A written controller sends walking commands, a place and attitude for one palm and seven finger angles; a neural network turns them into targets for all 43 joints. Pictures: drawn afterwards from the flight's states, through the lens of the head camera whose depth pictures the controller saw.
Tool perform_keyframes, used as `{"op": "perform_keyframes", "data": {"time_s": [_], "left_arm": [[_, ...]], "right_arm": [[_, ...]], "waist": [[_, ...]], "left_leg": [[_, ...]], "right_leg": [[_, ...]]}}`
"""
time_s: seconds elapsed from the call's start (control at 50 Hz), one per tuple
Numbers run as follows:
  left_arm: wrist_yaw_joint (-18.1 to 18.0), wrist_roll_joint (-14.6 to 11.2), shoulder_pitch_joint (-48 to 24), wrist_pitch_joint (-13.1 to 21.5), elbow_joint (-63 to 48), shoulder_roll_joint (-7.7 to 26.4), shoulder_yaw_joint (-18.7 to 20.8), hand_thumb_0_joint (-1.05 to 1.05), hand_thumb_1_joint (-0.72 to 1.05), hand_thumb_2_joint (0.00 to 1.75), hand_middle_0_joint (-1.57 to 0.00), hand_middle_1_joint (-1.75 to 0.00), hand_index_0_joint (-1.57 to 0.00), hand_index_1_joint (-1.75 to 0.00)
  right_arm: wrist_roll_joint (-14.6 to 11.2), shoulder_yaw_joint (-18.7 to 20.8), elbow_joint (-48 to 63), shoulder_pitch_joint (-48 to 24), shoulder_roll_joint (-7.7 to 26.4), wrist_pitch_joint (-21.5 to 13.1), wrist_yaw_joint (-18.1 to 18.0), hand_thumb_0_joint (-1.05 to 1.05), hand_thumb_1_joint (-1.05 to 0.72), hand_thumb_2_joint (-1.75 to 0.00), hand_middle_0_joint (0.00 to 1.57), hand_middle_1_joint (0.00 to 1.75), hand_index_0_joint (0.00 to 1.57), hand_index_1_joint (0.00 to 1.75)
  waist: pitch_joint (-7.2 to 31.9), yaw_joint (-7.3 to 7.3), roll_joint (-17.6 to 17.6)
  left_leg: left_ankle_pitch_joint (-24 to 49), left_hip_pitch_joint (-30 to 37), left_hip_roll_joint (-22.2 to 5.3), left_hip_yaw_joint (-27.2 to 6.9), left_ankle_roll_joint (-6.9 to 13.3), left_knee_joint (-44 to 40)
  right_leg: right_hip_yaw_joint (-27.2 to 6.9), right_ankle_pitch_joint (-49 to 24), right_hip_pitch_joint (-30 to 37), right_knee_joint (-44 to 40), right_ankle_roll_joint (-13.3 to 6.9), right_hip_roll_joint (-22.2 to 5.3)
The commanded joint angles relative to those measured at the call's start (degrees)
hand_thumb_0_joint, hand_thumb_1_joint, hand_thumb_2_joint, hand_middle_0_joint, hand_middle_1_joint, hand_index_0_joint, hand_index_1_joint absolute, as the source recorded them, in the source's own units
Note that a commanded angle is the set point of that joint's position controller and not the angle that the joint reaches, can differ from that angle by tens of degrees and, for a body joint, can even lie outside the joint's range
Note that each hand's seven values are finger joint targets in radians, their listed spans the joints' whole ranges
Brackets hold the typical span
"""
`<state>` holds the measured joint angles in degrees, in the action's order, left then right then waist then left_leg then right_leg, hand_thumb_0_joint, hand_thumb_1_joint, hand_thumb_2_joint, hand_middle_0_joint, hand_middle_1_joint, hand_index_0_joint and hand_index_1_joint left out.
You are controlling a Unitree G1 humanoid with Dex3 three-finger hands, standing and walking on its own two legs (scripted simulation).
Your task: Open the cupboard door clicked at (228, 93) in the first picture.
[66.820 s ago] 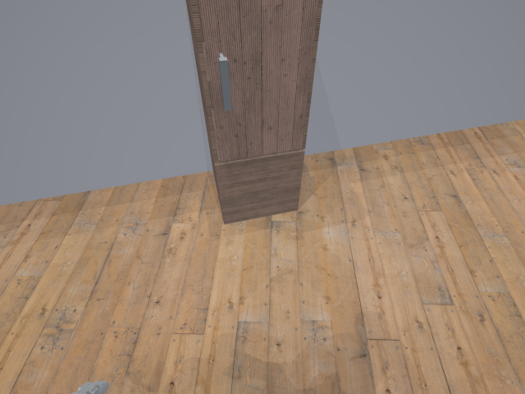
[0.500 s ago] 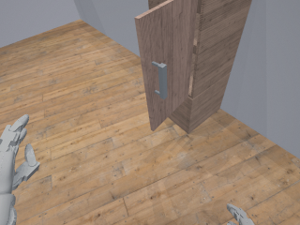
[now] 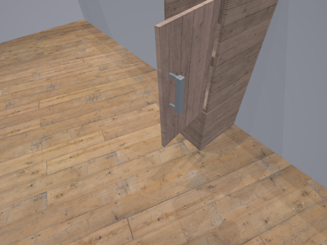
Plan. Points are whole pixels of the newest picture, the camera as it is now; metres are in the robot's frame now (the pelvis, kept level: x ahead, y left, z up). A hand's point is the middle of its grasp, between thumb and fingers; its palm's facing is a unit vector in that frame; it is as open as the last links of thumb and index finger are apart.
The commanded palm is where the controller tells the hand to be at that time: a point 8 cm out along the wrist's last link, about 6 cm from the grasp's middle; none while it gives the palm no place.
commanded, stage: let the arm hang, fingers relaxed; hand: left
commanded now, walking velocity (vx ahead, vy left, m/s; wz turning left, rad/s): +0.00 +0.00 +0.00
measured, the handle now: (175, 93) +0.64 -0.01 -0.01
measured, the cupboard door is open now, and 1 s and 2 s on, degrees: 99 99 99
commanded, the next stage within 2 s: look to check the result in 0.54 s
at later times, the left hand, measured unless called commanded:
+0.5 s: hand out of the picture -0.01 +0.15 -0.18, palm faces +0.02 -0.99 -0.14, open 7.3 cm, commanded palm none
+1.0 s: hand out of the picture +0.00 +0.17 -0.17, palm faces +0.02 -0.98 -0.17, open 7.3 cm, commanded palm none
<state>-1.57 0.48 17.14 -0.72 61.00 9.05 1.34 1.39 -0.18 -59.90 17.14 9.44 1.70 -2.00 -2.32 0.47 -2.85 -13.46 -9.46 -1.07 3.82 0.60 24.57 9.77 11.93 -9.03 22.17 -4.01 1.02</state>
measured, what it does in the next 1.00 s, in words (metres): stands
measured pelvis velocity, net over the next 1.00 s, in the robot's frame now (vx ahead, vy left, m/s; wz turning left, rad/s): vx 0.02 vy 0.02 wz -0.04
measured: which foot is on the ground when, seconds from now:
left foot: down 0.00-1.00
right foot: down 0.00-1.00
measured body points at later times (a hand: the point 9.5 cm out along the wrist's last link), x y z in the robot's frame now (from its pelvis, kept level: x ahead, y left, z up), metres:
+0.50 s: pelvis +0.01 +0.01 +0.00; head +0.01 +0.01 +0.45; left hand -0.01 +0.20 -0.16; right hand -0.04 -0.18 -0.17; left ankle +0.00 +0.11 -0.74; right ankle +0.01 -0.07 -0.74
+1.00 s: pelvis +0.02 +0.02 +0.00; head +0.03 +0.01 +0.45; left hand +0.00 +0.23 -0.16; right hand -0.02 -0.17 -0.17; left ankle +0.00 +0.11 -0.74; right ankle +0.01 -0.07 -0.74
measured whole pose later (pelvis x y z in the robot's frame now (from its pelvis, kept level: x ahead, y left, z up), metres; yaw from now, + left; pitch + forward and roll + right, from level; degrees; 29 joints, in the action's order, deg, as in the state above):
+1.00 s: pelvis +0.02 +0.02 +0.00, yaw -2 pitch -1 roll +0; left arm -2.7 0.4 18.4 0.6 67.1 5.0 0.2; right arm 1.0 -0.9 -67.1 18.0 6.1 -0.1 -2.8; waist -2.1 0.5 -1.5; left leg -14.3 -5.9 0.7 6.5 2.4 21.3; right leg 6.9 13.5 -7.9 22.6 -1.9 -0.6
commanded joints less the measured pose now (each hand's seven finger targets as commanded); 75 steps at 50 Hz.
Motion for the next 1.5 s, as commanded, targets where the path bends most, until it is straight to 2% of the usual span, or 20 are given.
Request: {"op": "perform_keyframes", "data": {"time_s": [0.0, 0.04, 0.1, 0.22, 0.4, 0.58, 0.62, 0.66, 0.8, 0.98, 1.14, 1.22, 1.36, 1.48], "left_arm": [[-0.34, -0.27, 1.32, 1.93, 0.06, 4.68, 0.39, 0.0, 0.9, 0.9, -0.2, -0.3, -0.2, -0.3], [-0.48, -0.33, 1.87, 1.81, 1.31, 4.38, 0.23, 0.0, 0.9, 0.9, -0.2, -0.3, -0.2, -0.3], [-0.63, -0.37, 3.14, 1.78, 2.88, 4.03, 0.03, 0.0, 0.9, 0.9, -0.2, -0.3, -0.2, -0.3], [-0.91, -0.43, 4.83, 1.9, 4.51, 2.93, -0.22, 0.0, 0.9, 0.9, -0.2, -0.3, -0.2, -0.3], [-1.1, -0.3, 5.73, 1.79, 5.72, 1.15, -0.33, 0.0, 0.9, 0.9, -0.2, -0.3, -0.2, -0.3], [-1.18, -0.24, 6.56, 2.04, 5.91, 0.47, -0.36, 0.0, 0.9, 0.9, -0.2, -0.3, -0.2, -0.3], [-1.15, -0.22, 6.51, 1.99, 5.87, 0.4, -0.38, 0.0, 0.9, 0.9, -0.2, -0.3, -0.2, -0.3], [-1.22, -0.18, 6.77, 2.15, 5.81, 0.44, -0.41, 0.0, 0.9, 0.9, -0.2, -0.3, -0.2, -0.3], [-1.17, -0.18, 6.55, 1.91, 5.73, 0.6, -0.58, 0.0, 0.9, 0.9, -0.2, -0.3, -0.2, -0.3], [-1.16, -0.17, 6.1, 2.02, 5.41, 1.06, -0.45, 0.0, 0.9, 0.9, -0.2, -0.3, -0.2, -0.3], [-1.1, -0.19, 5.57, 1.93, 5.26, 1.48, -0.5, 0.0, 0.9, 0.9, -0.2, -0.3, -0.2, -0.3], [-1.12, -0.21, 5.37, 1.97, 5.11, 1.46, -0.37, 0.0, 0.9, 0.9, -0.2, -0.3, -0.2, -0.3], [-1.12, -0.17, 5.41, 2.07, 5.0, 1.85, -0.34, 0.0, 0.9, 0.9, -0.2, -0.3, -0.2, -0.3], [-1.1, -0.22, 4.95, 1.98, 4.99, 1.85, -0.49, 0.0, 0.9, 0.9, -0.2, -0.3, -0.2, -0.3]], "right_arm": [[-0.02, 0.3, -0.91, 4.23, 3.82, -1.47, -0.18, 0.0, -0.9, -0.9, 0.2, 0.3, 0.2, 0.3], [-0.05, 0.05, -2.32, 4.96, 3.33, -1.45, -0.23, 0.0, -0.9, -0.9, 0.2, 0.3, 0.2, 0.3], [-0.09, -0.29, -4.06, 5.5, 2.38, -1.47, -0.23, 0.0, -0.9, -0.9, 0.2, 0.3, 0.2, 0.3], [-0.23, -0.56, -6.14, 6.47, 1.07, -1.88, -0.55, 0.0, -0.9, -0.9, 0.2, 0.3, 0.2, 0.3], [-0.21, -0.51, -7.23, 7.65, -0.4, -1.93, -0.87, 0.0, -0.9, -0.9, 0.2, 0.3, 0.2, 0.3], [-0.29, -0.25, -6.95, 7.79, -0.39, -2.28, -1.06, 0.0, -0.9, -0.9, 0.2, 0.3, 0.2, 0.3], [-0.31, -0.28, -6.92, 7.66, -0.29, -2.29, -1.07, 0.0, -0.9, -0.9, 0.2, 0.3, 0.2, 0.3], [-0.42, -0.17, -6.76, 7.59, 0.09, -2.3, -1.05, 0.0, -0.9, -0.9, 0.2, 0.3, 0.2, 0.3], [-0.33, -0.24, -7.08, 7.22, 0.02, -2.21, -0.98, 0.0, -0.9, -0.9, 0.2, 0.3, 0.2, 0.3], [-0.34, -0.23, -6.88, 6.66, 0.63, -2.41, -0.99, 0.0, -0.9, -0.9, 0.2, 0.3, 0.2, 0.3], [-0.35, -0.32, -7.11, 6.35, 0.9, -2.46, -0.99, 0.0, -0.9, -0.9, 0.2, 0.3, 0.2, 0.3], [-0.33, -0.3, -7.11, 6.5, 1.04, -2.59, -1.05, 0.0, -0.9, -0.9, 0.2, 0.3, 0.2, 0.3], [-0.46, -0.17, -6.92, 6.03, 1.63, -2.56, -1.03, 0.0, -0.9, -0.9, 0.2, 0.3, 0.2, 0.3], [-0.35, -0.18, -7.08, 6.02, 1.52, -2.44, -1.03, 0.0, -0.9, -0.9, 0.2, 0.3, 0.2, 0.3]], "waist": [[-1.73, -0.17, 6.42], [-3.39, -0.17, 6.65], [-3.99, -0.38, 4.79], [-3.19, -0.59, 2.94], [-5.55, -0.41, 1.13], [-3.34, -0.3, 2.2], [-4.03, -0.28, 2.11], [-3.44, -0.24, 3.24], [-5.06, -0.2, 2.62], [-3.26, -0.1, 3.23], [-4.16, -0.11, 2.18], [-3.04, -0.12, 2.43], [-3.3, -0.28, 3.61], [-3.87, -0.05, 2.57]], "left_leg": [[3.21, -2.26, -4.98, -4.89, 1.64, -5.97], [2.88, -2.37, -4.94, -4.8, 1.72, -6.53], [3.15, -2.2, -4.94, -4.47, 1.74, -6.98], [5.22, -1.86, -5.1, -4.5, 1.81, -7.48], [3.6, -2.76, -4.92, -4.42, 1.81, -7.96], [6.69, -0.88, -5.2, -4.56, 2.17, -7.27], [6.8, -1.01, -5.25, -4.53, 2.15, -7.42], [7.97, -0.44, -5.31, -4.63, 2.2, -7.06], [6.99, -0.85, -5.32, -4.61, 2.23, -7.66], [9.31, 0.55, -5.55, -4.58, 2.34, -7.35], [9.71, 0.35, -5.41, -4.56, 2.15, -7.77], [11.03, 0.8, -5.46, -4.66, 2.19, -7.61], [11.75, 1.4, -5.48, -4.67, 2.25, -7.33], [11.09, 1.38, -5.5, -4.69, 2.18, -7.59]], "right_leg": [[-10.54, -0.17, 0.82, -7.2, 0.98, -8.96], [-10.47, 0.6, -0.07, -7.2, 0.97, -8.78], [-10.33, 0.09, -0.24, -6.82, 0.99, -8.67], [-10.24, -3.32, 1.14, -5.27, 0.86, -8.45], [-10.21, -2.21, -0.41, -4.89, 0.82, -8.05], [-10.01, -5.15, 0.26, -4.16, 0.88, -8.14], [-9.96, -5.3, -0.08, -4.02, 0.98, -8.02], [-9.89, -6.19, 0.04, -3.93, 1.02, -7.93], [-9.97, -5.05, -0.7, -3.94, 1.22, -7.93], [-9.95, -6.89, 0.12, -3.51, 1.27, -8.04], [-9.97, -7.26, 0.31, -3.52, 1.34, -8.07], [-9.84, -8.16, 1.25, -3.36, 1.32, -8.11], [-9.61, -9.13, 1.04, -3.54, 1.32, -8.12], [-9.75, -8.28, 0.83, -3.84, 1.31, -8.2]]}}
